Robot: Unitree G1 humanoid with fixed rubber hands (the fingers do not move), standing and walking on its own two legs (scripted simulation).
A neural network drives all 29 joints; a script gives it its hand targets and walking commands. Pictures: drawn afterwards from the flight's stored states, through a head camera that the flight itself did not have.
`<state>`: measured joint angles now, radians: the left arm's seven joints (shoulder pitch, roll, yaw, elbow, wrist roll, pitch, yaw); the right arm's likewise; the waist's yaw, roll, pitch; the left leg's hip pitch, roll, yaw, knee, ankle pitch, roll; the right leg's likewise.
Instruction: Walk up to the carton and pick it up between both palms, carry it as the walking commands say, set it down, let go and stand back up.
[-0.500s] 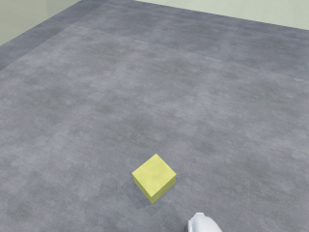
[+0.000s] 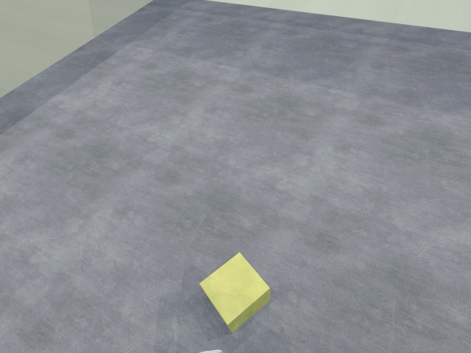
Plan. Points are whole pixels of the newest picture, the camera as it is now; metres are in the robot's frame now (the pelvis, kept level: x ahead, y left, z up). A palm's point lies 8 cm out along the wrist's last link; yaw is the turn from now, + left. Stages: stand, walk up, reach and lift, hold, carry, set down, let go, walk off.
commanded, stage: walk up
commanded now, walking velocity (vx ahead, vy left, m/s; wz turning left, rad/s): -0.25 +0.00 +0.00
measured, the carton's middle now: (236, 292) +0.43 +0.10 -0.70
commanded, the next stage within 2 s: none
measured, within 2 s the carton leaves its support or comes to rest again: neither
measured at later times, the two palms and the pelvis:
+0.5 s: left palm out of the picture -0.09 +0.29 -0.15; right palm out of the picture -0.09 -0.16 -0.15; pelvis -0.08 +0.05 +0.00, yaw -1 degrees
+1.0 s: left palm out of the picture -0.12 +0.26 -0.16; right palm out of the picture -0.06 -0.19 -0.14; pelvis -0.06 +0.05 -0.01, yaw +0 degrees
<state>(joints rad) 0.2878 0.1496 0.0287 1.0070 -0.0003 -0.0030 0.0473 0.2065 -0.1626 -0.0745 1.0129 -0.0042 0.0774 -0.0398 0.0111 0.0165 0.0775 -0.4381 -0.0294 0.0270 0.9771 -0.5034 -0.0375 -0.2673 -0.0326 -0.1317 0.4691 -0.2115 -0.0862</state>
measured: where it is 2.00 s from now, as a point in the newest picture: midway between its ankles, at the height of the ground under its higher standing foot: outside the picture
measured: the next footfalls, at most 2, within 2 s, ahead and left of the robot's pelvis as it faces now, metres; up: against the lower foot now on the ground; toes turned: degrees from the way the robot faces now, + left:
left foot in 0.22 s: -0.04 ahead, +0.16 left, +0.00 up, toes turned +3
right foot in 0.48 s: -0.05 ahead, -0.08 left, +0.00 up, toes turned -2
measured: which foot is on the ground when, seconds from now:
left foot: up 0.00-0.20, down 0.22-1.00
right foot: down 0.00-0.22, up 0.24-0.46, down 0.48-0.96, up 0.98-1.00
